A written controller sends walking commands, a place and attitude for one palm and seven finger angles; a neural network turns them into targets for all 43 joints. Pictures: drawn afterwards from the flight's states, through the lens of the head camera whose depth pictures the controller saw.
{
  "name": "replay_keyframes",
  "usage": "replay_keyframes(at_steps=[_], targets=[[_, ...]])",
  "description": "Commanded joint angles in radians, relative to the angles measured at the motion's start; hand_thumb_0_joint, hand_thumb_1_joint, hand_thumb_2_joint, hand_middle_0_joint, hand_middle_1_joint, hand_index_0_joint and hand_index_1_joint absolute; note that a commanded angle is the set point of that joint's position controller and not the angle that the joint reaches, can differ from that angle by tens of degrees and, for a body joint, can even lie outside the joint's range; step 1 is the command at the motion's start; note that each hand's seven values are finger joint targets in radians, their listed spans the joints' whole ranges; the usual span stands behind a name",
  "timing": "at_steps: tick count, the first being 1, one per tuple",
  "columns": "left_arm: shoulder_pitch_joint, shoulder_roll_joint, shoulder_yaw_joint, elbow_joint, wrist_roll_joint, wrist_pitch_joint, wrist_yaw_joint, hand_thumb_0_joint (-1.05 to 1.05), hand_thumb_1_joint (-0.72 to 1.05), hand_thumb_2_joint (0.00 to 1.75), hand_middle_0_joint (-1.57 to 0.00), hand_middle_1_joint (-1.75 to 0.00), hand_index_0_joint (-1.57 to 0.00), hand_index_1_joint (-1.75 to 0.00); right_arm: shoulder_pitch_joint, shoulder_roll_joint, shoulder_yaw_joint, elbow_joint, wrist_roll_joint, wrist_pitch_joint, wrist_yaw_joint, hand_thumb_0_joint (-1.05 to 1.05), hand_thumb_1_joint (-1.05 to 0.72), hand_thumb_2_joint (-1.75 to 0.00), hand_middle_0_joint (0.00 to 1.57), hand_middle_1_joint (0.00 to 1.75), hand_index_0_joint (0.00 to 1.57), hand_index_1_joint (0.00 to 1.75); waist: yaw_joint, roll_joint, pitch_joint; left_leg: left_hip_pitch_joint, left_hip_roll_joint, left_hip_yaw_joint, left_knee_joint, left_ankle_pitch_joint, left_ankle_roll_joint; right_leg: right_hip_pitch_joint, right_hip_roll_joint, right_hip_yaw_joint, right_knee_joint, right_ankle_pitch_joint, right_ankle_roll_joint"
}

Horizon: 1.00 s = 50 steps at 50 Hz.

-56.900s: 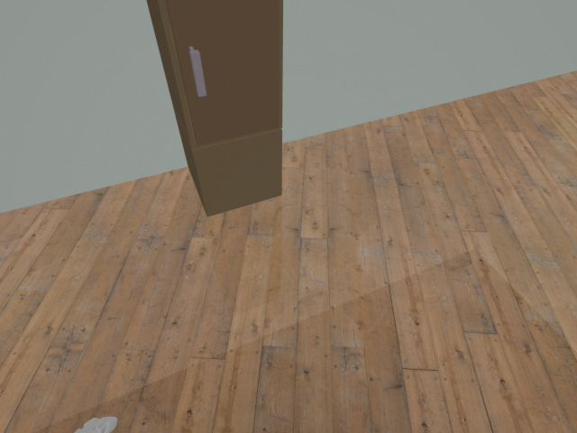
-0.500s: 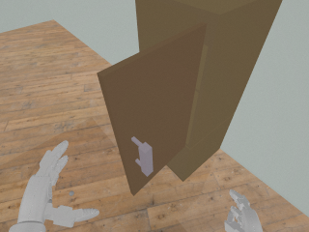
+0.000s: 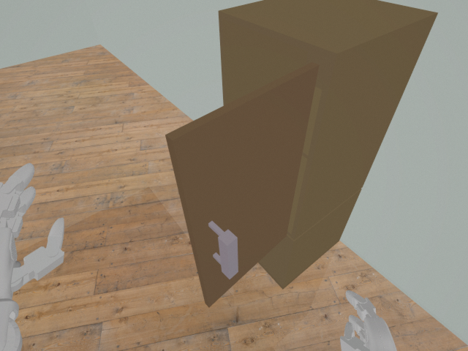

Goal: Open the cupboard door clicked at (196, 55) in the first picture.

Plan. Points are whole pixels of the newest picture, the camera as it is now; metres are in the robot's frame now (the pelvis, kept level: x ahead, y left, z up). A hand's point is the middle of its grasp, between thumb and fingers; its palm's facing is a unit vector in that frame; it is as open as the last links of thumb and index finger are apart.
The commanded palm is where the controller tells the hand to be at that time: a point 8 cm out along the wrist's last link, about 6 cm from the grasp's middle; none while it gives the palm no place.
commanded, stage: draw the hand back to the body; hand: left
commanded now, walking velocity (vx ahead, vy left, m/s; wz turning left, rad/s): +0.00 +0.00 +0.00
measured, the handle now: (221, 249) +0.33 +0.08 -0.05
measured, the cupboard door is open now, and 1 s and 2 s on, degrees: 95 95 95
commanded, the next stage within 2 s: step back with the hand held close in 0.36 s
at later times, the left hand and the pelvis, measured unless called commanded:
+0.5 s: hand (63, 253) +0.18 +0.24 +0.16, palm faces +0.46 -0.79 -0.40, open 7.4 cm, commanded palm +0.13 +0.28 +0.18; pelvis -0.01 -0.02 +0.01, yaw +0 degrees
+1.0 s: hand (23, 287) +0.14 +0.27 +0.16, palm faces +0.39 -0.77 -0.50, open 7.4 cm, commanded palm +0.08 +0.31 +0.18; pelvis -0.07 +0.01 +0.00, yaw -1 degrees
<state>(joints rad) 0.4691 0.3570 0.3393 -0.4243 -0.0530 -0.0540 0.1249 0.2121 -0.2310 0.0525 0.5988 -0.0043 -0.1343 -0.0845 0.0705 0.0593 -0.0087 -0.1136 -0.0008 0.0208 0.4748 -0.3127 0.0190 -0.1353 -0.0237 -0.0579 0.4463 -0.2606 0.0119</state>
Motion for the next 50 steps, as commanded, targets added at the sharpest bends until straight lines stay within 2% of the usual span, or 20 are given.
replay_keyframes(at_steps=[1, 5, 7, 9, 14, 20, 21, 23, 24, 25, 26, 27, 28, 30, 32, 34, 38, 41, 46, 50], targets=[[-0.074, 0.137, 0.106, -0.154, -0.002, -0.077, 0.012, 0.0, 0.9, 0.9, -0.2, -0.3, -0.2, -0.3, -0.125, -0.094, -0.05, -0.137, 0.003, -0.047, -0.006, 0.0, -0.9, -0.9, 0.2, 0.3, 0.2, 0.3, -0.008, 0.011, -0.019, -0.033, 0.024, -0.015, -0.106, 0.318, -0.015, 0.056, 0.018, -0.004, -0.068, 0.215, -0.028], [-0.064, 0.125, 0.088, -0.124, -0.002, -0.074, 0.002, 0.0, 0.9, 0.9, -0.2, -0.3, -0.2, -0.3, -0.13, -0.103, -0.062, -0.131, 0.003, -0.034, -0.001, 0.0, -0.9, -0.9, 0.2, 0.3, 0.2, 0.3, -0.006, -0.019, -0.02, -0.023, 0.023, -0.01, -0.119, 0.303, -0.006, 0.071, 0.018, 0.001, -0.087, 0.212, -0.026], [-0.08, 0.149, 0.107, -0.157, -0.001, -0.08, 0.005, 0.0, 0.9, 0.9, -0.2, -0.3, -0.2, -0.3, -0.134, -0.103, -0.065, -0.133, 0.001, -0.033, -0.002, 0.0, -0.9, -0.9, 0.2, 0.3, 0.2, 0.3, -0.004, -0.027, -0.049, -0.01, 0.019, -0.007, -0.118, 0.304, -0.001, 0.084, 0.018, 0.006, -0.09, 0.224, -0.025], [-0.087, 0.17, 0.122, -0.194, 0.003, -0.088, 0.009, 0.0, 0.9, 0.9, -0.2, -0.3, -0.2, -0.3, -0.14, -0.098, -0.066, -0.132, -0.002, -0.037, -0.006, 0.0, -0.9, -0.9, 0.2, 0.3, 0.2, 0.3, 0.0, 0.0, -0.089, 0.012, 0.013, -0.001, -0.114, 0.32, 0.0, 0.101, 0.016, 0.011, -0.09, 0.248, -0.025], [-0.099, 0.181, 0.13, -0.211, 0.007, -0.095, 0.016, 0.0, 0.9, 0.9, -0.2, -0.3, -0.2, -0.3, -0.148, -0.088, -0.06, -0.119, -0.003, -0.051, -0.012, 0.0, -0.9, -0.9, 0.2, 0.3, 0.2, 0.3, 0.001, 0.046, -0.058, 0.016, 0.008, -0.001, -0.12, 0.312, -0.004, 0.093, 0.018, 0.012, -0.106, 0.239, -0.026], [-0.086, 0.149, 0.109, -0.139, 0.003, -0.093, 0.008, 0.0, 0.9, 0.9, -0.2, -0.3, -0.2, -0.3, -0.149, -0.09, -0.064, -0.108, -0.002, -0.053, -0.011, 0.0, -0.9, -0.9, 0.2, 0.3, 0.2, 0.3, -0.003, -0.011, 0.011, 0.007, 0.01, 0.001, -0.137, 0.264, -0.003, 0.066, 0.023, 0.012, -0.136, 0.188, -0.023], [-0.082, 0.145, 0.107, -0.125, -0.002, -0.092, 0.006, 0.0, 0.9, 0.9, -0.2, -0.3, -0.2, -0.3, -0.151, -0.089, -0.065, -0.11, -0.001, -0.052, -0.01, 0.0, -0.9, -0.9, 0.2, 0.3, 0.2, 0.3, -0.004, -0.041, 0.016, 0.006, 0.013, 0.001, -0.139, 0.254, 0.001, 0.063, 0.022, 0.013, -0.137, 0.183, -0.019], [-0.087, 0.149, 0.109, -0.129, -0.001, -0.095, 0.002, 0.0, 0.9, 0.9, -0.2, -0.3, -0.2, -0.3, -0.152, -0.092, -0.07, -0.108, -0.001, -0.048, -0.009, 0.0, -0.9, -0.9, 0.2, 0.3, 0.2, 0.3, -0.002, -0.033, 0.003, 0.016, 0.013, 0.006, -0.14, 0.256, 0.003, 0.066, 0.023, 0.018, -0.141, 0.182, -0.018], [-0.171, 0.174, 0.121, -0.179, 0.0, -0.104, 0.005, 0.0, 0.9, 0.9, -0.2, -0.3, -0.2, -0.3, -0.162, -0.094, -0.068, -0.109, -0.001, -0.051, -0.01, 0.0, -0.9, -0.9, 0.2, 0.3, 0.2, 0.3, -0.004, -0.018, -0.023, 0.025, 0.008, 0.005, -0.138, 0.254, 0.005, 0.073, 0.021, 0.021, -0.142, 0.184, -0.018], [-0.348, 0.341, 0.277, -0.204, 0.024, -0.155, 0.02, 0.0, 0.9, 0.9, -0.2, -0.3, -0.2, -0.3, -0.142, -0.095, -0.048, -0.147, 0.015, -0.029, -0.007, 0.0, -0.9, -0.9, 0.2, 0.3, 0.2, 0.3, -0.05, 0.039, 0.098, -0.072, 0.014, -0.014, -0.121, 0.157, 0.011, -0.023, -0.022, 0.085, -0.192, 0.182, -0.018], [-0.161, 0.23, 0.203, -0.108, 0.015, -0.153, 0.006, 0.0, 0.9, 0.9, -0.2, -0.3, -0.2, -0.3, -0.142, -0.101, -0.069, -0.126, 0.002, -0.013, -0.011, 0.0, -0.9, -0.9, 0.2, 0.3, 0.2, 0.3, -0.048, -0.073, 0.036, -0.077, 0.021, -0.033, -0.083, 0.172, 0.014, -0.017, -0.044, 0.081, -0.189, 0.202, -0.02], [-0.06, 0.202, 0.177, -0.083, 0.011, -0.142, -0.002, 0.0, 0.9, 0.9, -0.2, -0.3, -0.2, -0.3, -0.149, -0.11, -0.076, -0.131, 0.0, 0.0, -0.005, 0.0, -0.9, -0.9, 0.2, 0.3, 0.2, 0.3, -0.047, -0.096, 0.013, -0.05, 0.018, -0.018, -0.06, 0.191, 0.017, -0.032, -0.054, 0.102, -0.2, 0.222, -0.022], [-0.042, 0.191, 0.159, -0.109, 0.01, -0.141, -0.006, 0.0, 0.9, 0.9, -0.2, -0.3, -0.2, -0.3, -0.15, -0.112, -0.079, -0.14, -0.001, 0.013, -0.001, 0.0, -0.9, -0.9, 0.2, 0.3, 0.2, 0.3, -0.051, -0.118, -0.01, -0.044, 0.015, -0.014, -0.045, 0.219, 0.015, -0.024, -0.062, 0.088, -0.188, 0.269, -0.021], [0.002, 0.18, 0.151, -0.158, 0.008, -0.149, -0.006, 0.0, 0.9, 0.9, -0.2, -0.3, -0.2, -0.3, -0.154, -0.116, -0.083, -0.15, -0.001, 0.03, 0.0, 0.0, -0.9, -0.9, 0.2, 0.3, 0.2, 0.3, -0.056, -0.046, -0.069, -0.061, 0.016, -0.01, -0.039, 0.274, 0.008, 0.015, -0.074, 0.07, -0.145, 0.349, -0.025], [0.052, 0.189, 0.16, -0.194, 0.004, -0.149, 0.001, 0.0, 0.9, 0.9, -0.2, -0.3, -0.2, -0.3, -0.149, -0.119, -0.089, -0.162, 0.001, 0.047, -0.003, 0.0, -0.9, -0.9, 0.2, 0.3, 0.2, 0.3, -0.06, -0.013, -0.132, -0.054, 0.031, -0.012, -0.048, 0.345, 0.005, 0.04, -0.065, 0.06, -0.102, 0.405, -0.021], [0.076, 0.212, 0.182, -0.233, 0.0, -0.147, 0.009, 0.0, 0.9, 0.9, -0.2, -0.3, -0.2, -0.3, -0.144, -0.121, -0.098, -0.174, 0.005, 0.062, -0.006, 0.0, -0.9, -0.9, 0.2, 0.3, 0.2, 0.3, -0.061, -0.028, -0.18, -0.054, 0.038, -0.015, -0.044, 0.397, 0.002, 0.06, -0.058, 0.051, -0.07, 0.448, -0.015], [0.098, 0.251, 0.225, -0.282, -0.004, -0.151, 0.023, 0.0, 0.9, 0.9, -0.2, -0.3, -0.2, -0.3, -0.146, -0.115, -0.104, -0.193, 0.01, 0.083, -0.016, 0.0, -0.9, -0.9, 0.2, 0.3, 0.2, 0.3, -0.06, -0.035, -0.196, -0.09, 0.049, -0.028, -0.039, 0.447, -0.003, 0.07, -0.05, 0.049, -0.023, 0.497, -0.015], [0.098, 0.254, 0.228, -0.291, -0.003, -0.153, 0.029, 0.0, 0.9, 0.9, -0.2, -0.3, -0.2, -0.3, -0.145, -0.114, -0.107, -0.199, 0.013, 0.088, -0.022, 0.0, -0.9, -0.9, 0.2, 0.3, 0.2, 0.3, -0.061, -0.02, -0.177, -0.113, 0.058, -0.041, -0.05, 0.437, -0.002, 0.049, -0.04, 0.048, -0.004, 0.461, -0.011], [0.092, 0.227, 0.206, -0.273, 0.005, -0.159, 0.032, 0.0, 0.9, 0.9, -0.2, -0.3, -0.2, -0.3, -0.143, -0.127, -0.106, -0.205, 0.012, 0.082, -0.021, 0.0, -0.9, -0.9, 0.2, 0.3, 0.2, 0.3, -0.058, 0.022, -0.119, -0.246, 0.09, -0.077, -0.119, 0.268, 0.019, 0.061, -0.005, 0.041, 0.035, 0.289, 0.002], [0.074, 0.218, 0.212, -0.253, 0.026, -0.171, 0.033, 0.0, 0.9, 0.9, -0.2, -0.3, -0.2, -0.3, -0.143, -0.145, -0.105, -0.212, 0.009, 0.07, -0.015, 0.0, -0.9, -0.9, 0.2, 0.3, 0.2, 0.3, -0.056, 0.069, -0.055, -0.501, 0.121, -0.123, -0.206, -0.103, 0.059, 0.162, 0.015, 0.055, 0.115, 0.174, 0.004]])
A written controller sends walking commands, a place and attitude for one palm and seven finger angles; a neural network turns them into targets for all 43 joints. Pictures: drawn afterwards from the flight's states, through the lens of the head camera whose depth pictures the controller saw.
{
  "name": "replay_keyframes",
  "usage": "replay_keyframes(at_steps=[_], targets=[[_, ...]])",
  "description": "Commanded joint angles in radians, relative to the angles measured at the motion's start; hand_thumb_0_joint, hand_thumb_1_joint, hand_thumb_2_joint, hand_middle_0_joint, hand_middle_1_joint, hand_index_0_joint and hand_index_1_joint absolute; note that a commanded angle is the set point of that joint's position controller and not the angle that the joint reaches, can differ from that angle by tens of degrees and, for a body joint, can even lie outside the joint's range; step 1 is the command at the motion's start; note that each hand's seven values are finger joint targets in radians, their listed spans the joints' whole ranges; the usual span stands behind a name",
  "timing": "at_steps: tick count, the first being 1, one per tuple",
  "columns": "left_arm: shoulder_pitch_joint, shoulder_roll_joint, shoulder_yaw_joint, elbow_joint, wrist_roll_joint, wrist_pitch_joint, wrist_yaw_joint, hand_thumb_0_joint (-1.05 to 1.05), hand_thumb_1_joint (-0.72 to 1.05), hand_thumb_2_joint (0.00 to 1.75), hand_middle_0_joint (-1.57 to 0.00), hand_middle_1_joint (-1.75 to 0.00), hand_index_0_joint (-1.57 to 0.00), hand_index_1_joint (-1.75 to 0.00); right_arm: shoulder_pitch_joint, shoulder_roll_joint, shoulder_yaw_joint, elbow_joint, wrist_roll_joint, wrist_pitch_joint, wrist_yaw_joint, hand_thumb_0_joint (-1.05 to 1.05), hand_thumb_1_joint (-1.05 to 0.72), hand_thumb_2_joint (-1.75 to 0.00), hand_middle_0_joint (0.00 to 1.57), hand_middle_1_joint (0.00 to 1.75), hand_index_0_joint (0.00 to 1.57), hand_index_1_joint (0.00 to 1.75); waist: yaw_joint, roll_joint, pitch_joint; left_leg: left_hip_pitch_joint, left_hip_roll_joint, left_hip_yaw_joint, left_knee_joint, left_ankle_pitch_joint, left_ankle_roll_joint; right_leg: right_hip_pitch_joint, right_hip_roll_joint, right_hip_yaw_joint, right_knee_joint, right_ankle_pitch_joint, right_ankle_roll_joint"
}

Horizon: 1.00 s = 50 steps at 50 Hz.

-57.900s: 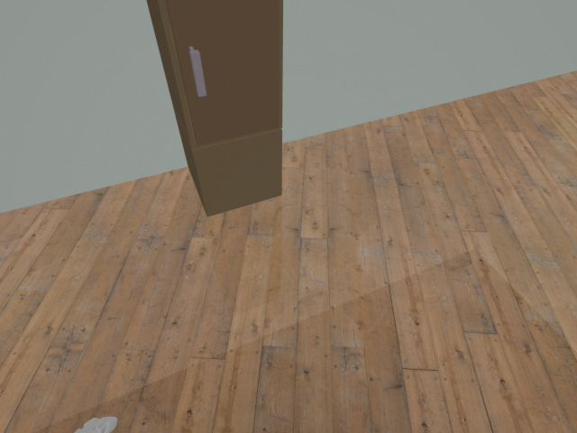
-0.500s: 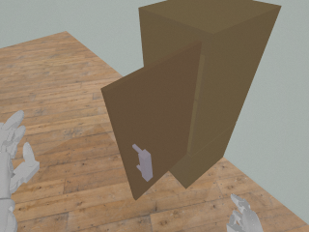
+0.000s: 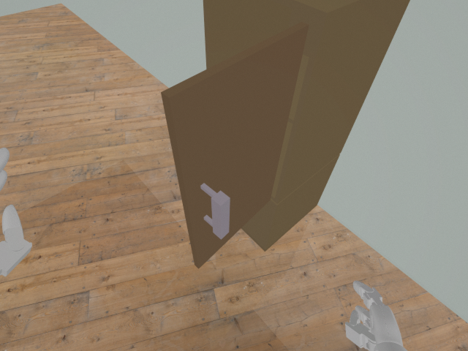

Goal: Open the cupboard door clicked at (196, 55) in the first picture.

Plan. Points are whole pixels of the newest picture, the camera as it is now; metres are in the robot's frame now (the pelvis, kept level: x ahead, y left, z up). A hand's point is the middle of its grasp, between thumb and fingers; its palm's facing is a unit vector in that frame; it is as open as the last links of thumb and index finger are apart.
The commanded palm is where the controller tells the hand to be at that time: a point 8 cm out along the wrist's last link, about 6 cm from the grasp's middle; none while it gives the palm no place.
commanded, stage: step back with the hand held close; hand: left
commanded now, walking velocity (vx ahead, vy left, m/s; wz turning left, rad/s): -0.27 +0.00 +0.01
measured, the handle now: (213, 210) +0.40 +0.07 -0.05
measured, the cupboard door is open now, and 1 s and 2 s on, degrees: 95 95 95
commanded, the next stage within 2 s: stop stepping back and stand still in 0.74 s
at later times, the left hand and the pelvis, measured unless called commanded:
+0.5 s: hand out of the picture +0.13 +0.27 +0.17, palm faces +0.44 -0.74 -0.52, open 7.4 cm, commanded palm +0.05 +0.30 +0.18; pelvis -0.07 +0.00 -0.01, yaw +3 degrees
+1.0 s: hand out of the picture +0.03 +0.30 +0.16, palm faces +0.45 -0.79 -0.41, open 7.4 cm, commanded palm -0.01 +0.33 +0.18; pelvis -0.15 +0.02 -0.01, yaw +1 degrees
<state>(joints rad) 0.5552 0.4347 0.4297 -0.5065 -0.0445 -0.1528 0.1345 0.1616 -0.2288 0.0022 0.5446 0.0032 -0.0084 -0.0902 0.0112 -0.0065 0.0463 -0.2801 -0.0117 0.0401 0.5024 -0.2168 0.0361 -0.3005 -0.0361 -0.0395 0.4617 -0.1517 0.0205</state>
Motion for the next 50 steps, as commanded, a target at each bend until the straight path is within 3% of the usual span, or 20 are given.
replay_keyframes(at_steps=[1, 7, 11, 14, 16, 19, 22, 25, 26, 29, 31, 32, 33, 35, 40, 42, 44, 46, 48, 50], targets=[[-0.029, 0.131, 0.11, -0.187, 0.023, -0.078, 0.023, 0.0, 0.9, 0.9, -0.2, -0.3, -0.2, -0.3, -0.089, -0.144, -0.052, -0.164, 0.004, -0.062, -0.007, 0.0, -0.9, -0.9, 0.2, 0.3, 0.2, 0.3, -0.001, 0.128, -0.094, -0.388, 0.142, -0.153, -0.251, -0.288, 0.051, 0.345, 0.033, 0.039, 0.125, 0.046, -0.003], [-0.087, 0.143, 0.127, -0.219, 0.046, -0.101, 0.029, 0.0, 0.9, 0.9, -0.2, -0.3, -0.2, -0.3, -0.059, -0.144, -0.053, -0.16, -0.004, -0.09, -0.003, 0.0, -0.9, -0.9, 0.2, 0.3, 0.2, 0.3, -0.011, 0.064, -0.079, -0.453, 0.113, -0.134, -0.156, -0.428, 0.056, 0.285, 0.006, 0.099, 0.087, -0.078, -0.011], [-0.116, 0.155, 0.113, -0.245, 0.032, -0.112, 0.04, 0.0, 0.9, 0.9, -0.2, -0.3, -0.2, -0.3, -0.03, -0.128, -0.05, -0.133, -0.006, -0.104, 0.002, 0.0, -0.9, -0.9, 0.2, 0.3, 0.2, 0.3, -0.026, -0.03, -0.076, -0.202, 0.023, -0.072, 0.058, -0.331, 0.004, -0.028, -0.088, 0.187, -0.146, -0.35, -0.058], [-0.101, 0.162, 0.107, -0.231, 0.018, -0.115, 0.056, 0.0, 0.9, 0.9, -0.2, -0.3, -0.2, -0.3, -0.019, -0.118, -0.042, -0.102, -0.01, -0.1, -0.001, 0.0, -0.9, -0.9, 0.2, 0.3, 0.2, 0.3, -0.035, -0.041, -0.094, -0.032, 0.008, -0.052, 0.118, -0.24, -0.02, -0.197, -0.114, 0.127, -0.194, -0.41, -0.066], [-0.082, 0.164, 0.116, -0.228, 0.014, -0.119, 0.06, 0.0, 0.9, 0.9, -0.2, -0.3, -0.2, -0.3, -0.036, -0.126, -0.04, -0.105, -0.01, -0.098, -0.007, 0.0, -0.9, -0.9, 0.2, 0.3, 0.2, 0.3, -0.035, 0.073, -0.071, -0.122, 0.059, -0.14, -0.034, -0.312, -0.001, -0.136, -0.048, 0.07, -0.101, -0.371, -0.036], [-0.054, 0.176, 0.172, -0.248, 0.029, -0.13, 0.057, 0.0, 0.9, 0.9, -0.2, -0.3, -0.2, -0.3, -0.07, -0.138, -0.048, -0.126, -0.008, -0.109, -0.013, 0.0, -0.9, -0.9, 0.2, 0.3, 0.2, 0.3, -0.004, 0.272, -0.125, -0.518, 0.246, -0.361, -0.353, -0.492, 0.089, 0.302, 0.107, 0.018, 0.34, -0.105, 0.006], [0.001, 0.199, 0.206, -0.257, 0.023, -0.143, 0.039, 0.0, 0.9, 0.9, -0.2, -0.3, -0.2, -0.3, -0.065, -0.128, -0.07, -0.12, -0.015, -0.136, -0.005, 0.0, -0.9, -0.9, 0.2, 0.3, 0.2, 0.3, 0.005, 0.196, -0.205, -0.386, 0.276, -0.337, -0.287, -0.272, 0.113, 0.279, 0.123, 0.063, 0.4, -0.17, -0.005], [0.057, 0.163, 0.19, -0.212, 0.021, -0.147, 0.025, 0.0, 0.9, 0.9, -0.2, -0.3, -0.2, -0.3, -0.079, -0.132, -0.067, -0.111, -0.022, -0.157, 0.008, 0.0, -0.9, -0.9, 0.2, 0.3, 0.2, 0.3, 0.001, 0.221, -0.122, -0.418, 0.245, -0.274, -0.244, -0.28, 0.113, 0.282, 0.116, 0.073, 0.248, -0.167, -0.018], [0.043, 0.153, 0.161, -0.228, 0.01, -0.147, 0.021, 0.0, 0.9, 0.9, -0.2, -0.3, -0.2, -0.3, -0.081, -0.122, -0.058, -0.093, -0.028, -0.162, 0.016, 0.0, -0.9, -0.9, 0.2, 0.3, 0.2, 0.3, -0.005, 0.171, -0.101, -0.326, 0.212, -0.257, -0.206, -0.187, 0.088, 0.2, 0.1, 0.079, 0.126, -0.156, -0.029], [-0.028, 0.169, 0.126, -0.233, -0.005, -0.162, 0.015, 0.0, 0.9, 0.9, -0.2, -0.3, -0.2, -0.3, -0.06, -0.125, -0.053, -0.031, -0.024, -0.167, 0.022, 0.0, -0.9, -0.9, 0.2, 0.3, 0.2, 0.3, -0.022, 0.076, -0.18, 0.007, 0.135, -0.148, -0.046, 0.25, 0.017, 0.033, 0.027, 0.143, -0.058, 0.191, -0.039], [-0.092, 0.207, 0.127, -0.255, 0.003, -0.169, 0.025, 0.0, 0.9, 0.9, -0.2, -0.3, -0.2, -0.3, -0.049, -0.105, -0.051, -0.025, -0.018, -0.151, 0.013, 0.0, -0.9, -0.9, 0.2, 0.3, 0.2, 0.3, -0.033, 0.008, -0.366, 0.22, 0.085, -0.015, 0.048, 0.548, -0.015, 0.081, -0.033, 0.138, -0.026, 0.713, 0.026], [-0.1, 0.202, 0.12, -0.263, -0.006, -0.156, 0.024, 0.0, 0.9, 0.9, -0.2, -0.3, -0.2, -0.3, -0.061, -0.113, -0.061, -0.042, 0.004, -0.154, 0.009, 0.0, -0.9, -0.9, 0.2, 0.3, 0.2, 0.3, -0.035, -0.085, -0.413, 0.224, 0.058, 0.008, 0.073, 0.47, -0.014, 0.123, -0.038, 0.114, -0.016, 0.874, 0.103], [-0.072, 0.236, 0.155, -0.27, -0.01, -0.149, 0.022, 0.0, 0.9, 0.9, -0.2, -0.3, -0.2, -0.3, -0.071, -0.117, -0.067, -0.062, 0.014, -0.151, 0.003, 0.0, -0.9, -0.9, 0.2, 0.3, 0.2, 0.3, -0.023, -0.126, -0.42, 0.205, 0.043, 0.013, 0.076, 0.383, -0.012, 0.143, -0.042, 0.098, -0.01, 0.88, 0.111], [0.016, 0.278, 0.207, -0.258, -0.018, -0.143, 0.018, 0.0, 0.9, 0.9, -0.2, -0.3, -0.2, -0.3, -0.1, -0.106, -0.057, -0.09, 0.016, -0.13, -0.001, 0.0, -0.9, -0.9, 0.2, 0.3, 0.2, 0.3, -0.01, -0.071, -0.367, 0.163, 0.025, 0.0, 0.07, 0.257, -0.016, 0.109, -0.055, 0.104, -0.033, 0.738, 0.068], [0.023, 0.253, 0.188, -0.216, -0.039, -0.151, -0.001, 0.0, 0.9, 0.9, -0.2, -0.3, -0.2, -0.3, -0.131, -0.116, -0.051, -0.099, 0.001, -0.113, -0.001, 0.0, -0.9, -0.9, 0.2, 0.3, 0.2, 0.3, -0.022, 0.159, -0.104, 0.154, 0.076, -0.09, -0.04, 0.07, -0.024, -0.176, 0.013, 0.11, -0.146, -0.068, -0.014], [-0.003, 0.237, 0.164, -0.172, -0.038, -0.16, -0.001, 0.0, 0.9, 0.9, -0.2, -0.3, -0.2, -0.3, -0.11, -0.122, -0.051, -0.095, -0.006, -0.113, -0.003, 0.0, -0.9, -0.9, 0.2, 0.3, 0.2, 0.3, -0.032, 0.146, -0.031, 0.107, 0.1, -0.139, -0.076, -0.101, -0.031, -0.225, 0.037, 0.121, -0.191, -0.312, -0.043], [0.003, 0.206, 0.132, -0.12, -0.034, -0.158, 0.003, 0.0, 0.9, 0.9, -0.2, -0.3, -0.2, -0.3, -0.066, -0.125, -0.057, -0.086, -0.003, -0.117, -0.01, 0.0, -0.9, -0.9, 0.2, 0.3, 0.2, 0.3, -0.043, 0.058, -0.001, 0.189, 0.061, -0.1, 0.038, -0.172, -0.07, -0.37, 0.005, 0.137, -0.282, -0.556, -0.079], [-0.037, 0.18, 0.088, -0.107, -0.03, -0.15, 0.01, 0.0, 0.9, 0.9, -0.2, -0.3, -0.2, -0.3, -0.028, -0.122, -0.063, -0.064, -0.002, -0.123, -0.018, 0.0, -0.9, -0.9, 0.2, 0.3, 0.2, 0.3, -0.06, -0.029, 0.001, 0.306, 0.044, -0.113, 0.191, -0.159, -0.085, -0.518, -0.049, 0.138, -0.308, -0.62, -0.102], [-0.105, 0.17, 0.066, -0.144, -0.02, -0.134, 0.014, 0.0, 0.9, 0.9, -0.2, -0.3, -0.2, -0.3, -0.012, -0.118, -0.054, -0.055, -0.007, -0.134, -0.024, 0.0, -0.9, -0.9, 0.2, 0.3, 0.2, 0.3, -0.066, -0.027, -0.006, 0.3, 0.065, -0.132, 0.132, -0.147, -0.077, -0.483, -0.025, 0.072, -0.229, -0.547, -0.083], [-0.223, 0.168, 0.044, -0.216, -0.016, -0.13, 0.011, 0.0, 0.9, 0.9, -0.2, -0.3, -0.2, -0.3, -0.023, -0.122, -0.045, -0.051, -0.013, -0.162, -0.035, 0.0, -0.9, -0.9, 0.2, 0.3, 0.2, 0.3, -0.063, 0.153, -0.016, 0.194, 0.115, -0.247, -0.163, -0.336, -0.072, -0.324, 0.08, 0.008, -0.043, -0.468, -0.028]])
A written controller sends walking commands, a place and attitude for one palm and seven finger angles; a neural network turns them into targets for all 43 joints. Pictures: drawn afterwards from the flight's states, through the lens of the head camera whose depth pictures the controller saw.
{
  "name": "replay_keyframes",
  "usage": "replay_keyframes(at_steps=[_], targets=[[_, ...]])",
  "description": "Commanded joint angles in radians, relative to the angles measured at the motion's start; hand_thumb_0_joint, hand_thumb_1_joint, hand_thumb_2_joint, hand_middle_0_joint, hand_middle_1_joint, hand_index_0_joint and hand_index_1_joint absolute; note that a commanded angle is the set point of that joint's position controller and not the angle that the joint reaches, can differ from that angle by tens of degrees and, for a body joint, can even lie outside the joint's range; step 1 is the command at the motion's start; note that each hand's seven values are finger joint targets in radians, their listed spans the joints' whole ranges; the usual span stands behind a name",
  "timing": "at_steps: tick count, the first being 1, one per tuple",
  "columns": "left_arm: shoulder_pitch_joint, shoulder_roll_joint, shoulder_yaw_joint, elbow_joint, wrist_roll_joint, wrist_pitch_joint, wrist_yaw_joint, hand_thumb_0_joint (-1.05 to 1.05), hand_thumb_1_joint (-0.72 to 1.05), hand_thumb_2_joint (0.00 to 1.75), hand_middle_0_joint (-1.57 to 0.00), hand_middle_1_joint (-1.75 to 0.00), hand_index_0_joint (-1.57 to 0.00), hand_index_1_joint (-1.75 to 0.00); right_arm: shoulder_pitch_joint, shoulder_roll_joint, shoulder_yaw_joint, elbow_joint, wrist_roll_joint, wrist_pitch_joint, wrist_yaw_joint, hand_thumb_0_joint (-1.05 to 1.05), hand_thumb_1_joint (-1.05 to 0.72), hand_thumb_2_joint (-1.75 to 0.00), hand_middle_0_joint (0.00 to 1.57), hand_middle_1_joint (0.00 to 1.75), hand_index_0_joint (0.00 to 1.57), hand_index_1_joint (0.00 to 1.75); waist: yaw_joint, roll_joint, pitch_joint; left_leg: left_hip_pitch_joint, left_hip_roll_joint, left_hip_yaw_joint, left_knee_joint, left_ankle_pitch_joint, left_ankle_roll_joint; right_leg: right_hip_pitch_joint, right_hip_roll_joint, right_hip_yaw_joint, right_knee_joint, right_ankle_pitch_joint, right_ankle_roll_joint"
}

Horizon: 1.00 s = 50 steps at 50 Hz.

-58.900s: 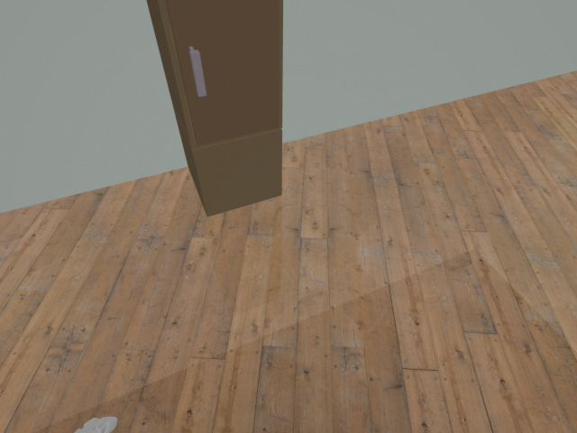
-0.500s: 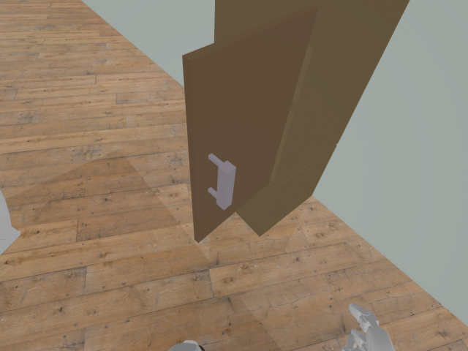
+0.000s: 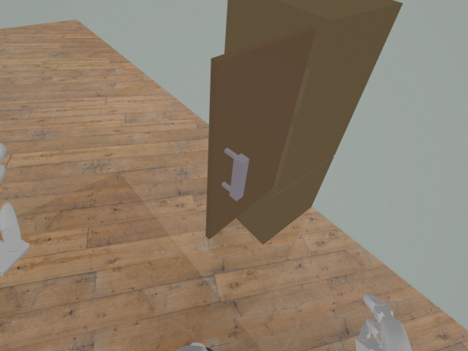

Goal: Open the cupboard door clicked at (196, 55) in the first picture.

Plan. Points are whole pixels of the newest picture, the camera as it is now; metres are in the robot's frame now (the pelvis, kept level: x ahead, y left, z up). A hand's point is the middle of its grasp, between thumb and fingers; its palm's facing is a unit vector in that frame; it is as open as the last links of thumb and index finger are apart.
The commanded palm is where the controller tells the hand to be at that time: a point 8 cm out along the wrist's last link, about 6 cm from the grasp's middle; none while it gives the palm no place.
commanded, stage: stop stepping back and stand still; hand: left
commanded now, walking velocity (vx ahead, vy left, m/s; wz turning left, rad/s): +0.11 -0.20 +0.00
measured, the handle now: (232, 173) +0.55 +0.04 -0.04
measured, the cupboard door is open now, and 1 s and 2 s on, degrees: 95 95 95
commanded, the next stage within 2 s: let the arm hang, fingers relaxed in 1.36 s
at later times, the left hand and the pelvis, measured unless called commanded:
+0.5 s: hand out of the picture +0.11 +0.36 +0.17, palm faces +0.50 -0.78 -0.38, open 7.4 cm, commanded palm +0.02 +0.37 +0.19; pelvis -0.11 +0.06 +0.00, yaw +1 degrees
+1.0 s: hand out of the picture +0.13 +0.27 +0.16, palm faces +0.37 -0.80 -0.47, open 7.4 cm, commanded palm +0.07 +0.32 +0.19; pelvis -0.08 +0.02 +0.00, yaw -2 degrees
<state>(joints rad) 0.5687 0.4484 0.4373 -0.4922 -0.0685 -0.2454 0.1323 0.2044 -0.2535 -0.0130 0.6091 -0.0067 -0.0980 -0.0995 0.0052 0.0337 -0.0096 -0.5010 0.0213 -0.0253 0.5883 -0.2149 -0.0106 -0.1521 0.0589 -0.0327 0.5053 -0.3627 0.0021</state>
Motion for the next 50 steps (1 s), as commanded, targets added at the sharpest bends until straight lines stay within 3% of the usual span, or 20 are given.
replay_keyframes(at_steps=[1, 3, 5, 8, 9, 10, 12, 13, 14, 16, 18, 21, 23, 28, 33, 36, 37, 42, 47, 50], targets=[[-0.257, 0.157, 0.048, -0.252, 0.011, -0.031, 0.018, 0.0, 0.9, 0.9, -0.2, -0.3, -0.2, -0.3, -0.081, -0.11, -0.032, -0.125, -0.012, -0.09, -0.028, 0.0, -0.9, -0.9, 0.2, 0.3, 0.2, 0.3, -0.04, 0.273, 0.014, 0.235, 0.152, -0.339, -0.544, -0.633, -0.024, -0.275, 0.072, -0.019, 0.127, -0.251, 0.008], [-0.269, 0.187, 0.082, -0.312, 0.035, -0.011, 0.024, 0.0, 0.9, 0.9, -0.2, -0.3, -0.2, -0.3, -0.101, -0.086, -0.034, -0.14, -0.02, -0.104, -0.005, 0.0, -0.9, -0.9, 0.2, 0.3, 0.2, 0.3, 0.011, 0.357, -0.062, 0.027, 0.211, -0.367, -0.716, -0.765, -0.127, -0.011, 0.14, -0.02, 0.51, -0.229, -0.007], [-0.188, 0.258, 0.137, -0.397, 0.022, -0.004, 0.018, 0.0, 0.9, 0.9, -0.2, -0.3, -0.2, -0.3, -0.084, -0.056, -0.047, -0.15, -0.015, -0.118, 0.025, 0.0, -0.9, -0.9, 0.2, 0.3, 0.2, 0.3, 0.049, 0.308, -0.184, 0.099, 0.138, -0.161, -0.665, -0.549, -0.215, 0.078, 0.157, -0.074, 0.541, -0.217, -0.013], [0.142, 0.255, 0.165, -0.47, 0.006, 0.026, 0.018, 0.0, 0.9, 0.9, -0.2, -0.3, -0.2, -0.3, -0.036, -0.013, -0.049, -0.159, 0.007, -0.109, 0.061, 0.0, -0.9, -0.9, 0.2, 0.3, 0.2, 0.3, 0.078, 0.075, -0.345, 0.361, -0.079, 0.244, -0.014, -0.12, -0.162, -0.012, 0.017, -0.122, 0.087, -0.265, -0.11], [0.165, 0.257, 0.181, -0.491, -0.005, 0.044, 0.02, 0.0, 0.9, 0.9, -0.2, -0.3, -0.2, -0.3, -0.061, -0.013, -0.05, -0.152, 0.025, -0.091, 0.06, 0.0, -0.9, -0.9, 0.2, 0.3, 0.2, 0.3, 0.055, -0.282, -0.204, 0.328, -0.062, 0.097, 0.544, -0.163, -0.132, -0.351, -0.226, 0.117, -0.16, -0.212, -0.204], [0.146, 0.214, 0.202, -0.454, -0.014, 0.064, 0.019, 0.0, 0.9, 0.9, -0.2, -0.3, -0.2, -0.3, -0.058, -0.034, -0.072, -0.103, 0.027, -0.066, 0.049, 0.0, -0.9, -0.9, 0.2, 0.3, 0.2, 0.3, 0.008, -0.362, -0.13, 0.21, -0.045, -0.1, 0.851, -0.269, -0.076, -0.548, -0.347, 0.283, -0.22, -0.11, -0.272], [-0.175, 0.372, 0.297, -0.538, -0.028, 0.035, 0.015, 0.0, 0.9, 0.9, -0.2, -0.3, -0.2, -0.3, -0.054, -0.009, -0.021, -0.116, -0.006, -0.061, 0.052, 0.0, -0.9, -0.9, 0.2, 0.3, 0.2, 0.3, -0.077, -0.15, 0.02, -0.001, 0.07, -0.137, 0.848, -0.231, -0.025, -0.59, -0.47, 0.377, -0.282, -0.276, -0.302], [-0.24, 0.333, 0.258, -0.293, -0.006, 0.024, 0.022, 0.0, 0.9, 0.9, -0.2, -0.3, -0.2, -0.3, -0.085, 0.02, 0.024, -0.133, -0.033, -0.06, 0.053, 0.0, -0.9, -0.9, 0.2, 0.3, 0.2, 0.3, -0.094, -0.143, 0.049, 0.154, 0.116, -0.031, 0.567, -0.239, -0.031, -0.624, -0.393, 0.28, -0.223, -0.301, -0.077], [-0.232, 0.167, 0.138, -0.139, 0.003, 0.042, 0.019, 0.0, 0.9, 0.9, -0.2, -0.3, -0.2, -0.3, -0.088, 0.008, 0.019, -0.109, -0.013, -0.049, 0.041, 0.0, -0.9, -0.9, 0.2, 0.3, 0.2, 0.3, -0.041, -0.097, 0.036, 0.14, 0.031, 0.083, 0.282, -0.21, -0.007, -0.443, -0.242, 0.116, -0.188, -0.37, -0.058], [-0.264, 0.18, 0.127, -0.056, 0.015, 0.062, 0.025, 0.0, 0.9, 0.9, -0.2, -0.3, -0.2, -0.3, -0.082, -0.067, -0.015, -0.05, 0.009, -0.089, 0.007, 0.0, -0.9, -0.9, 0.2, 0.3, 0.2, 0.3, -0.043, 0.109, 0.138, 0.304, 0.031, 0.038, -0.014, -0.212, 0.025, -0.521, -0.197, 0.138, -0.024, -0.3, -0.078], [-0.283, 0.17, 0.114, -0.107, 0.029, 0.014, 0.028, 0.0, 0.9, 0.9, -0.2, -0.3, -0.2, -0.3, -0.028, -0.085, -0.009, -0.098, 0.008, -0.095, 0.005, 0.0, -0.9, -0.9, 0.2, 0.3, 0.2, 0.3, -0.03, 0.442, 0.156, 0.197, 0.263, -0.386, -0.33, -0.342, 0.088, -0.452, -0.052, -0.003, 0.306, -0.2, -0.007], [-0.264, 0.194, 0.113, -0.187, 0.03, -0.031, -0.004, 0.0, 0.9, 0.9, -0.2, -0.3, -0.2, -0.3, -0.034, -0.041, -0.009, -0.09, -0.026, -0.118, 0.027, 0.0, -0.9, -0.9, 0.2, 0.3, 0.2, 0.3, -0.048, 0.134, 0.073, 0.174, 0.33, -0.508, -0.387, -0.08, 0.137, -0.39, -0.06, 0.062, 0.538, -0.123, 0.015], [-0.211, 0.121, 0.045, -0.319, 0.027, -0.029, -0.015, 0.0, 0.9, 0.9, -0.2, -0.3, -0.2, -0.3, -0.059, -0.055, -0.021, -0.115, -0.017, -0.122, 0.052, 0.0, -0.9, -0.9, 0.2, 0.3, 0.2, 0.3, -0.026, 0.055, -0.034, 0.272, 0.304, -0.353, -0.343, -0.032, 0.13, -0.326, -0.066, 0.06, 0.482, -0.057, 0.019], [0.044, 0.162, 0.09, -0.472, 0.027, -0.005, 0.019, 0.0, 0.9, 0.9, -0.2, -0.3, -0.2, -0.3, -0.064, -0.06, -0.022, -0.153, -0.018, -0.119, 0.059, 0.0, -0.9, -0.9, 0.2, 0.3, 0.2, 0.3, -0.009, 0.287, -0.119, 0.235, 0.198, -0.107, -0.426, -0.273, 0.076, -0.124, -0.01, -0.076, 0.277, -0.058, 0.006], [0.007, 0.172, 0.15, -0.251, 0.021, 0.032, 0.059, 0.0, 0.9, 0.9, -0.2, -0.3, -0.2, -0.3, -0.05, -0.049, -0.023, -0.126, -0.018, -0.047, 0.02, 0.0, -0.9, -0.9, 0.2, 0.3, 0.2, 0.3, -0.025, 0.203, -0.046, 0.145, 0.174, -0.023, -0.307, -0.301, 0.055, 0.06, -0.007, -0.119, -0.08, -0.108, -0.026], [-0.037, 0.205, 0.152, -0.152, 0.013, 0.05, 0.048, 0.0, 0.9, 0.9, -0.2, -0.3, -0.2, -0.3, -0.048, -0.039, -0.02, -0.124, 0.003, -0.02, 0.022, 0.0, -0.9, -0.9, 0.2, 0.3, 0.2, 0.3, -0.028, -0.159, -0.017, -0.047, 0.025, 0.07, 0.197, -0.148, 0.006, 0.071, -0.351, 0.339, -0.271, 0.175, -0.174], [-0.064, 0.238, 0.181, -0.126, 0.008, 0.029, 0.051, 0.0, 0.9, 0.9, -0.2, -0.3, -0.2, -0.3, -0.06, -0.049, -0.018, -0.113, 0.002, -0.032, 0.023, 0.0, -0.9, -0.9, 0.2, 0.3, 0.2, 0.3, -0.015, -0.161, -0.011, -0.109, 0.022, 0.061, 0.312, -0.201, 0.001, 0.115, -0.404, 0.322, -0.229, 0.516, -0.195], [0.015, 0.127, 0.099, -0.098, 0.024, 0.0, 0.04, 0.0, 0.9, 0.9, -0.2, -0.3, -0.2, -0.3, -0.096, -0.043, -0.017, -0.118, 0.024, -0.045, 0.025, 0.0, -0.9, -0.9, 0.2, 0.3, 0.2, 0.3, -0.006, -0.157, -0.029, -0.002, 0.017, 0.109, 0.131, -0.1, 0.017, 0.139, -0.304, 0.107, -0.083, 0.824, -0.116], [-0.049, 0.17, 0.111, -0.254, 0.022, -0.032, 0.048, 0.0, 0.9, 0.9, -0.2, -0.3, -0.2, -0.3, -0.064, -0.083, -0.035, -0.127, 0.014, -0.074, 0.007, 0.0, -0.9, -0.9, 0.2, 0.3, 0.2, 0.3, -0.014, 0.03, -0.104, 0.401, 0.063, 0.031, -0.133, 0.489, 0.072, -0.011, -0.186, 0.009, 0.097, 0.701, 0.023], [-0.018, 0.203, 0.157, -0.22, 0.032, -0.031, 0.05, 0.0, 0.9, 0.9, -0.2, -0.3, -0.2, -0.3, -0.049, -0.08, -0.033, -0.131, 0.007, -0.075, 0.011, 0.0, -0.9, -0.9, 0.2, 0.3, 0.2, 0.3, 0.008, 0.189, -0.118, 0.487, 0.18, -0.1, -0.115, 0.792, 0.139, -0.16, -0.09, 0.007, 0.145, 0.186, 0.031]])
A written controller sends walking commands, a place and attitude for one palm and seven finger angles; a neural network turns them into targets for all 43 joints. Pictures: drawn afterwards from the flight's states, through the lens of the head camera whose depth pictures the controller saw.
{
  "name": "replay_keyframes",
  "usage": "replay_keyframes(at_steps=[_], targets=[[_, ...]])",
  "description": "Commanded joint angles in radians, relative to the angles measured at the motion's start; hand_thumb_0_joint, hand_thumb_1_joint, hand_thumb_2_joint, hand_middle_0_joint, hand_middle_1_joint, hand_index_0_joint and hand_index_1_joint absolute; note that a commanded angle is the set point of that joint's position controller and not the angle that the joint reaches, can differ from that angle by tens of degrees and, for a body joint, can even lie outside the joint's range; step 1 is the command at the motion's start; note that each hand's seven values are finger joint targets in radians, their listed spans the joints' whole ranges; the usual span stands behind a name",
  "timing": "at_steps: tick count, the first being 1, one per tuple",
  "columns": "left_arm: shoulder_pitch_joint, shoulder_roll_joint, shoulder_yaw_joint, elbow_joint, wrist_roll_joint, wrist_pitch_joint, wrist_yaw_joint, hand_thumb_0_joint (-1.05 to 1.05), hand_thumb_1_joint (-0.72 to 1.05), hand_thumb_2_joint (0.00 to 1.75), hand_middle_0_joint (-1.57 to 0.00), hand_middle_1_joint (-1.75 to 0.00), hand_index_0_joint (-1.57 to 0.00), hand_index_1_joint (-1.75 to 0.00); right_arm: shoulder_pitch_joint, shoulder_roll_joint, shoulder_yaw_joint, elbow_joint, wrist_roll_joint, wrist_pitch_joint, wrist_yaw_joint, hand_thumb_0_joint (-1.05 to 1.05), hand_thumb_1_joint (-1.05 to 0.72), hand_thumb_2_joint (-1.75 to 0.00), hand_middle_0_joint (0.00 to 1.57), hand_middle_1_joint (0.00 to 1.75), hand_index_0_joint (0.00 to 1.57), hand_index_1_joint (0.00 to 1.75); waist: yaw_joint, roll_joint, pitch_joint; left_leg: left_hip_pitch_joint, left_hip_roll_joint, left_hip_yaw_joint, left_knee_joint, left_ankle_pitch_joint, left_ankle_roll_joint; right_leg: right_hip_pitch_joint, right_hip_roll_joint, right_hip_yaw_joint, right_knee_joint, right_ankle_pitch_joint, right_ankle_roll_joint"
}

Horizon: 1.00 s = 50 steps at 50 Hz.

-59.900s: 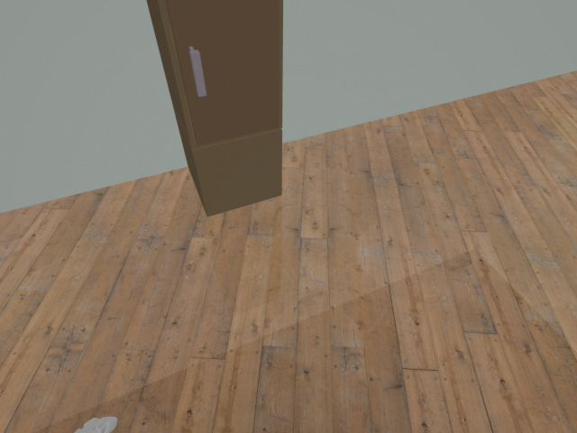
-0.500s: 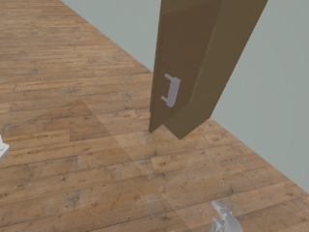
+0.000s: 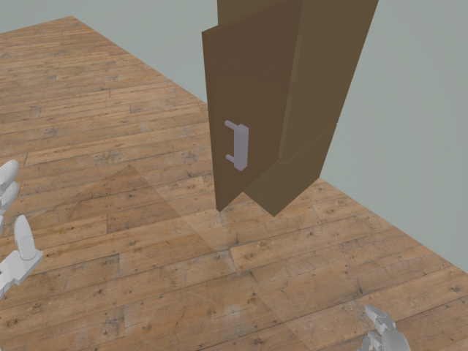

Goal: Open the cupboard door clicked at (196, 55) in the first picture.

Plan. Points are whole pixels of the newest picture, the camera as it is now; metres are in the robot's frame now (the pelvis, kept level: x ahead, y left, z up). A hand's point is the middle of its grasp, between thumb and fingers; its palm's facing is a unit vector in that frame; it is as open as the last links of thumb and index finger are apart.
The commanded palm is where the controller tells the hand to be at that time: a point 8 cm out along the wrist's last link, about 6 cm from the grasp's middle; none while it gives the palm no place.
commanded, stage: stop stepping back and stand still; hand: left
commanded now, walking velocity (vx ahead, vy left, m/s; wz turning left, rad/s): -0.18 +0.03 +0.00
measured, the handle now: (234, 145) +0.62 +0.03 -0.04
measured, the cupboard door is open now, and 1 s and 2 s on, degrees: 95 95 95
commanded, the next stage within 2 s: let the arm hang, fingers relaxed in 0.36 s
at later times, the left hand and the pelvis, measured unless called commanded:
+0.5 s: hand (55, 268) +0.19 +0.24 +0.13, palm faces +0.33 -0.79 -0.52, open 7.4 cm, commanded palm none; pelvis -0.02 -0.02 +0.01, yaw +1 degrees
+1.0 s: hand out of the picture -0.12 +0.20 -0.16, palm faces +0.06 -0.98 -0.20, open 7.3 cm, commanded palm none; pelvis -0.06 +0.02 +0.01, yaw +3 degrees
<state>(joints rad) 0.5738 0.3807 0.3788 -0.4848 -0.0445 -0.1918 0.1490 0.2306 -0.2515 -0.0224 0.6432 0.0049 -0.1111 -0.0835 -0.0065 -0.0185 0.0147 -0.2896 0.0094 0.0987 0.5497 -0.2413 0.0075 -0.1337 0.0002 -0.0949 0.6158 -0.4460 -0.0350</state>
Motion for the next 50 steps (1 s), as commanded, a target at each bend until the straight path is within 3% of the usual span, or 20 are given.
replay_keyframes(at_steps=[1, 3, 6, 8, 9, 12, 16, 19, 22, 23, 24, 25, 28, 30, 33, 36, 38, 40, 44, 50], targets=[[-0.035, 0.243, 0.191, -0.226, 0.012, -0.083, 0.03, 0.0, 0.9, 0.9, -0.2, -0.3, -0.2, -0.3, -0.075, -0.072, -0.019, -0.167, -0.003, -0.059, 0.0, 0.0, -0.9, -0.9, 0.2, 0.3, 0.2, 0.3, 0.016, 0.241, -0.119, 0.226, 0.202, -0.222, -0.092, 0.787, 0.103, -0.15, -0.022, 0.064, -0.025, 0.145, 0.052], [-0.028, 0.241, 0.202, -0.2, 0.011, -0.077, 0.025, 0.0, 0.9, 0.9, -0.2, -0.3, -0.2, -0.3, -0.079, -0.083, -0.022, -0.167, 0.003, -0.056, 0.002, 0.0, -0.9, -0.9, 0.2, 0.3, 0.2, 0.3, 0.009, 0.198, -0.078, 0.132, 0.184, -0.175, -0.105, 0.554, 0.066, -0.086, -0.025, 0.068, -0.155, 0.173, 0.045], [0.04, 0.229, 0.206, -0.138, -0.002, -0.069, 0.018, 0.0, 0.9, 0.9, -0.2, -0.3, -0.2, -0.3, -0.079, -0.068, -0.018, -0.179, 0.009, -0.035, 0.006, 0.0, -0.9, -0.9, 0.2, 0.3, 0.2, 0.3, -0.011, 0.001, -0.135, 0.065, 0.073, -0.076, 0.034, 0.402, 0.009, 0.011, -0.136, 0.196, -0.235, 0.754, 0.021], [0.041, 0.217, 0.202, -0.115, -0.011, -0.066, 0.019, 0.0, 0.9, 0.9, -0.2, -0.3, -0.2, -0.3, -0.095, -0.063, -0.017, -0.182, 0.017, -0.023, 0.012, 0.0, -0.9, -0.9, 0.2, 0.3, 0.2, 0.3, 0.006, -0.126, -0.16, -0.088, 0.01, -0.04, 0.119, 0.055, 0.0, 0.148, -0.214, 0.228, -0.198, 1.16, 0.069], [0.045, 0.221, 0.21, -0.108, -0.011, -0.067, 0.019, 0.0, 0.9, 0.9, -0.2, -0.3, -0.2, -0.3, -0.1, -0.057, -0.014, -0.177, 0.019, -0.022, 0.015, 0.0, -0.9, -0.9, 0.2, 0.3, 0.2, 0.3, 0.016, -0.147, -0.166, -0.143, -0.001, -0.048, 0.131, -0.067, 0.005, 0.188, -0.233, 0.217, -0.186, 1.204, 0.086], [0.046, 0.215, 0.198, -0.103, -0.01, -0.06, 0.015, 0.0, 0.9, 0.9, -0.2, -0.3, -0.2, -0.3, -0.119, -0.05, -0.002, -0.181, 0.015, -0.018, 0.008, 0.0, -0.9, -0.9, 0.2, 0.3, 0.2, 0.3, 0.018, -0.103, -0.141, -0.118, 0.0, -0.051, 0.031, -0.007, 0.02, 0.182, -0.195, 0.174, -0.173, 1.103, 0.055], [-0.036, 0.208, 0.151, -0.141, -0.013, -0.054, 0.018, 0.0, 0.9, 0.9, -0.2, -0.3, -0.2, -0.3, -0.098, -0.078, -0.011, -0.164, 0.011, -0.025, -0.007, 0.0, -0.9, -0.9, 0.2, 0.3, 0.2, 0.3, 0.004, 0.01, -0.186, 0.204, 0.061, -0.077, -0.084, 0.522, 0.057, 0.014, -0.1, 0.089, -0.115, 0.887, 0.117], [-0.074, 0.215, 0.138, -0.168, 0.008, -0.04, 0.02, 0.0, 0.9, 0.9, -0.2, -0.3, -0.2, -0.3, -0.089, -0.075, -0.01, -0.172, 0.008, -0.018, -0.008, 0.0, -0.9, -0.9, 0.2, 0.3, 0.2, 0.3, 0.003, 0.082, -0.187, 0.271, 0.093, -0.093, -0.031, 0.66, 0.071, -0.059, -0.061, 0.088, -0.128, 0.776, 0.116], [-0.066, 0.219, 0.144, -0.167, 0.007, -0.029, 0.016, 0.0, 0.9, 0.9, -0.2, -0.3, -0.2, -0.3, -0.108, -0.071, -0.009, -0.18, 0.008, -0.012, -0.007, 0.0, -0.9, -0.9, 0.2, 0.3, 0.2, 0.3, 0.005, 0.029, -0.126, 0.153, 0.075, -0.094, -0.034, 0.461, 0.032, -0.023, -0.076, 0.122, -0.241, 0.645, 0.075], [-0.117, 0.052, -0.27, 0.595, 0.081, 0.106, -0.117, 0.0, 0.9, 0.9, -0.2, -0.3, -0.2, -0.3, -0.154, -0.25, -0.058, 0.022, 0.003, -0.039, 0.078, 0.0, -0.9, -0.9, 0.2, 0.3, 0.2, 0.3, -0.024, 0.062, -0.027, 0.041, 0.096, -0.156, 0.088, 0.452, 0.044, -0.132, -0.156, 0.098, -0.099, 0.684, 0.01], [-0.12, 0.047, -0.255, 0.626, 0.073, 0.168, -0.136, 0.0, 0.9, 0.9, -0.2, -0.3, -0.2, -0.3, -0.084, -0.222, -0.061, 0.02, 0.001, 0.014, 0.081, 0.0, -0.9, -0.9, 0.2, 0.3, 0.2, 0.3, -0.014, 0.068, -0.106, 0.06, 0.092, -0.16, 0.059, 0.386, 0.045, -0.096, -0.147, 0.148, -0.119, 0.633, -0.007], [-0.119, 0.045, -0.253, 0.628, 0.075, 0.177, -0.142, 0.0, 0.9, 0.9, -0.2, -0.3, -0.2, -0.3, -0.069, -0.203, -0.056, 0.014, -0.003, 0.027, 0.077, 0.0, -0.9, -0.9, 0.2, 0.3, 0.2, 0.3, -0.009, 0.06, -0.104, 0.054, 0.091, -0.153, 0.069, 0.387, 0.044, -0.091, -0.147, 0.149, -0.127, 0.649, -0.007], [-0.225, 0.07, -0.265, 0.771, 0.076, 0.163, -0.148, 0.0, 0.9, 0.9, -0.2, -0.3, -0.2, -0.3, -0.077, -0.183, -0.031, 0.022, -0.015, 0.065, 0.08, 0.0, -0.9, -0.9, 0.2, 0.3, 0.2, 0.3, 0.011, -0.183, -0.089, -0.058, 0.06, -0.169, 0.121, 0.183, 0.041, -0.045, -0.185, 0.172, -0.142, 0.635, -0.05], [-0.283, 0.085, -0.275, 0.883, 0.081, 0.164, -0.14, 0.0, 0.9, 0.9, -0.2, -0.3, -0.2, -0.3, -0.097, -0.185, -0.032, 0.03, -0.025, 0.084, 0.078, 0.0, -0.9, -0.9, 0.2, 0.3, 0.2, 0.3, 0.012, -0.283, -0.059, -0.113, 0.026, -0.145, 0.163, -0.026, 0.025, -0.008, -0.224, 0.196, -0.161, 0.705, -0.096], [-0.335, 0.088, -0.296, 1.024, 0.079, 0.182, -0.128, 0.0, 0.9, 0.9, -0.2, -0.3, -0.2, -0.3, -0.102, -0.174, -0.023, 0.076, -0.033, 0.112, 0.073, 0.0, -0.9, -0.9, 0.2, 0.3, 0.2, 0.3, 0.002, -0.135, 0.0, -0.07, 0.027, -0.138, 0.111, -0.005, 0.024, -0.035, -0.224, 0.182, -0.161, 0.685, -0.1], [-0.323, 0.047, -0.321, 1.147, 0.062, 0.196, -0.12, 0.0, 0.9, 0.9, -0.2, -0.3, -0.2, -0.3, -0.049, -0.168, -0.003, 0.152, -0.038, 0.117, 0.072, 0.0, -0.9, -0.9, 0.2, 0.3, 0.2, 0.3, -0.002, 0.146, -0.012, 0.058, 0.107, -0.23, -0.02, 0.384, 0.065, -0.065, -0.122, 0.119, -0.116, 0.428, -0.001], [-0.286, 0.014, -0.338, 1.247, 0.052, 0.203, -0.121, 0.0, 0.9, 0.9, -0.2, -0.3, -0.2, -0.3, -0.065, -0.135, 0.014, 0.194, -0.031, 0.121, 0.066, 0.0, -0.9, -0.9, 0.2, 0.3, 0.2, 0.3, 0.018, 0.243, 0.005, -0.015, 0.124, -0.281, -0.098, 0.284, 0.083, -0.002, -0.09, 0.124, -0.184, 0.244, 0.01], [-0.272, 0.008, -0.34, 1.327, 0.053, 0.2, -0.126, 0.0, 0.9, 0.9, -0.2, -0.3, -0.2, -0.3, -0.065, -0.117, 0.019, 0.224, -0.026, 0.124, 0.061, 0.0, -0.9, -0.9, 0.2, 0.3, 0.2, 0.3, 0.02, 0.165, 0.029, -0.027, 0.101, -0.26, -0.114, 0.164, 0.06, 0.014, -0.102, 0.145, -0.256, 0.214, -0.004], [-0.25, -0.033, -0.35, 1.448, 0.047, 0.194, -0.129, 0.0, 0.9, 0.9, -0.2, -0.3, -0.2, -0.3, -0.01, -0.094, 0.017, 0.307, -0.025, 0.127, 0.055, 0.0, -0.9, -0.9, 0.2, 0.3, 0.2, 0.3, 0.003, 0.198, -0.03, 0.051, 0.096, -0.252, -0.161, 0.039, 0.044, 0.001, -0.108, 0.146, -0.306, 0.124, -0.04], [-0.227, -0.051, -0.354, 1.556, 0.052, 0.186, -0.128, 0.0, 0.9, 0.9, -0.2, -0.3, -0.2, -0.3, 0.024, -0.105, 0.003, 0.38, -0.018, 0.12, 0.048, 0.0, -0.9, -0.9, 0.2, 0.3, 0.2, 0.3, 0.001, 0.058, 0.018, 0.079, 0.105, -0.253, -0.216, 0.014, 0.049, -0.035, -0.098, 0.12, -0.337, 0.114, -0.04]])
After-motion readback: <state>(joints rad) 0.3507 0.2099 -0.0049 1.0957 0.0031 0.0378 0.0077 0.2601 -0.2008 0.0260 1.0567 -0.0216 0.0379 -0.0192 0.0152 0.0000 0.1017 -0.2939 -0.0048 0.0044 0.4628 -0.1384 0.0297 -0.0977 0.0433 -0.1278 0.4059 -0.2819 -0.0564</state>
